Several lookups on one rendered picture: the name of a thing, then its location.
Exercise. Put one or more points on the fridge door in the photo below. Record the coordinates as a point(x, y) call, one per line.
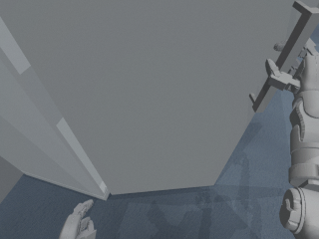
point(156, 92)

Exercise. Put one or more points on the robot right hand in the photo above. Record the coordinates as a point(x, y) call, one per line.
point(307, 71)

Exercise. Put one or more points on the handle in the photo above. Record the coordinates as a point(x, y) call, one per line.
point(304, 28)

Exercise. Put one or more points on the robot right forearm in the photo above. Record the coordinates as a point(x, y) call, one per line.
point(304, 141)

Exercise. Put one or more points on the robot left hand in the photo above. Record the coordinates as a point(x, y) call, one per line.
point(74, 224)

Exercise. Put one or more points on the robot right upper arm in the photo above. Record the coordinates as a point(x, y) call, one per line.
point(299, 212)

